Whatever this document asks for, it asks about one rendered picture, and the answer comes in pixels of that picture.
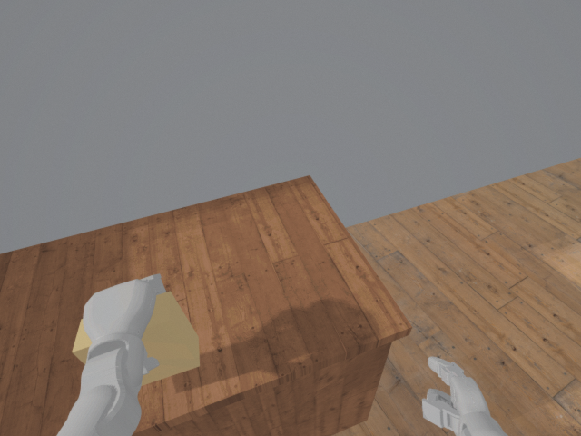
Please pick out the robot left forearm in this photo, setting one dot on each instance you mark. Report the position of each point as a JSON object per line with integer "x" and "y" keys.
{"x": 111, "y": 379}

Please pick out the sponge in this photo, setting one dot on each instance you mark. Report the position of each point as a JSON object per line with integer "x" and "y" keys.
{"x": 169, "y": 337}

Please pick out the robot right hand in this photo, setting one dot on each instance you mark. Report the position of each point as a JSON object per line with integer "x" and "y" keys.
{"x": 444, "y": 410}

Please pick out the robot right forearm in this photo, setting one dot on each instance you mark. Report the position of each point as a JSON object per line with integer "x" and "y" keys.
{"x": 479, "y": 424}

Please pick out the robot left hand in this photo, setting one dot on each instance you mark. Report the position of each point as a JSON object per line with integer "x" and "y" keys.
{"x": 124, "y": 308}

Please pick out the table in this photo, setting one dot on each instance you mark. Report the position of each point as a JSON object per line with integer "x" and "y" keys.
{"x": 294, "y": 324}

